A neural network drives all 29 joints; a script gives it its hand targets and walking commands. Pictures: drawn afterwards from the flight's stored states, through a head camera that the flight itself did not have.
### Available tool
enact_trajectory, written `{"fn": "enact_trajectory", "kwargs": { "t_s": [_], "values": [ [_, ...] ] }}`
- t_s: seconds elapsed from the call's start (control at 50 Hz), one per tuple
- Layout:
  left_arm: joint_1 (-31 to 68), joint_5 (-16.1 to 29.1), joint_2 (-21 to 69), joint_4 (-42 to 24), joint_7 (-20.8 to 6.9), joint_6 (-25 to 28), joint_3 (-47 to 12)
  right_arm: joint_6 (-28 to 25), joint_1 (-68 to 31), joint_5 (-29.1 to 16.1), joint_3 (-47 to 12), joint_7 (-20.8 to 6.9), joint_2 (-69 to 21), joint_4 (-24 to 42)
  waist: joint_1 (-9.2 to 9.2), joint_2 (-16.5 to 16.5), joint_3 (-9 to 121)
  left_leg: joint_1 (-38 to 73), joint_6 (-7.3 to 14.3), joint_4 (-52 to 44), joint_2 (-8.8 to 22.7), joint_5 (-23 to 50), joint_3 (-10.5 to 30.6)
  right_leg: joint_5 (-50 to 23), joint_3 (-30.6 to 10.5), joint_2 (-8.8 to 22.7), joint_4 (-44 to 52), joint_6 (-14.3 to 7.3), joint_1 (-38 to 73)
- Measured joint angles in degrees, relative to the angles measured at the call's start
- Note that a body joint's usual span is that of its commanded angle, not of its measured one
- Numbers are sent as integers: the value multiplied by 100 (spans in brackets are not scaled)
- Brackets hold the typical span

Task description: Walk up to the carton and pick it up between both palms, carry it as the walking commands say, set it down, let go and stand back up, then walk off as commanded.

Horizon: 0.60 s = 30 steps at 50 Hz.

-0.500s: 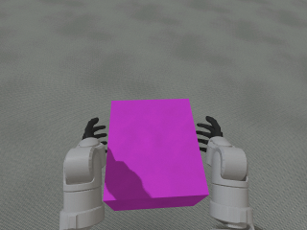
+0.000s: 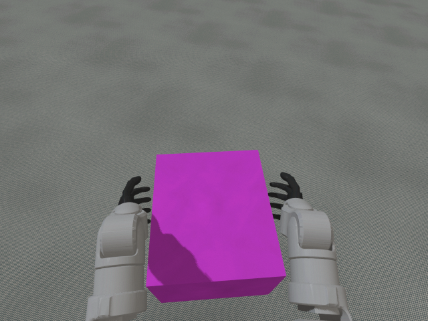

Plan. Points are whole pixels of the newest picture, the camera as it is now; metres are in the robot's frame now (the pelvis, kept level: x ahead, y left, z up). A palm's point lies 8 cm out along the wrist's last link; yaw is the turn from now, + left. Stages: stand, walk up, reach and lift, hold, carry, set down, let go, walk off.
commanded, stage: carry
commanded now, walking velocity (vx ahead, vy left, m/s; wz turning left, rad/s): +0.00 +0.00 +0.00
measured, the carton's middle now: (211, 223) +0.32 +0.00 -0.04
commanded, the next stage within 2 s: none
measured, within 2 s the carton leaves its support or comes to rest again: neither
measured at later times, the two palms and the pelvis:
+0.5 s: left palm (128, 214) +0.29 +0.16 +0.05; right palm (291, 205) +0.30 -0.15 +0.06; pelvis +0.00 +0.00 +0.00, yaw +0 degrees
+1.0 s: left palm (126, 221) +0.28 +0.16 +0.04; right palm (290, 208) +0.30 -0.14 +0.06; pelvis +0.00 +0.00 +0.00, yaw +0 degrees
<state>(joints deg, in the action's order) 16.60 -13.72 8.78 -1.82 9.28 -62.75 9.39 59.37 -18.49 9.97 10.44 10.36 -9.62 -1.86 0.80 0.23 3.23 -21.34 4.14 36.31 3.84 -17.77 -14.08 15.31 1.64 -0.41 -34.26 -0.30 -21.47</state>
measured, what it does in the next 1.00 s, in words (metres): stands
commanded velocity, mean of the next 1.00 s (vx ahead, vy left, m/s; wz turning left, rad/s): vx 0.00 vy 0.00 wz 0.00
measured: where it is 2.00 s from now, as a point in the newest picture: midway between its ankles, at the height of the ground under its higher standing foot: outside the picture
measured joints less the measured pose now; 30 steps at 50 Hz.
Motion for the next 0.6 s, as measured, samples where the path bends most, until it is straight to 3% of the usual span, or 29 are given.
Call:
{"fn": "enact_trajectory", "kwargs": {
  "t_s": [0.28,0.6],
  "values": [
    [-153,-64,-8,260,-157,689,33,-565,2,0,46,-54,0,-309,0,5,28,0,0,-2,0,0,3,-2,3,0,0,0,0],
    [-254,-55,-32,333,-235,988,48,-793,3,0,47,-107,1,-409,0,8,56,0,0,6,0,16,6,-28,5,2,0,0,4]
  ]
}}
